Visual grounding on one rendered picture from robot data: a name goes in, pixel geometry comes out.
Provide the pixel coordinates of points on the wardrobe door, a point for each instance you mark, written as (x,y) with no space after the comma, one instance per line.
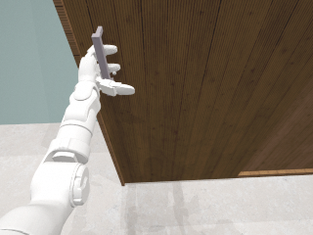
(289,145)
(212,78)

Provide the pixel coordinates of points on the left robot forearm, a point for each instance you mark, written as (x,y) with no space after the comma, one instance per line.
(72,144)

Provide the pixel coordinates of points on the robot left hand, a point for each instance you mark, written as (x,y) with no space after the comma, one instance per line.
(89,70)

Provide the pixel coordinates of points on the handle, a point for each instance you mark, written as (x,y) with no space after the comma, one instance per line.
(100,54)

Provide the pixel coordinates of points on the left robot upper arm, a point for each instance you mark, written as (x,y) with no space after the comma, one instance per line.
(57,188)

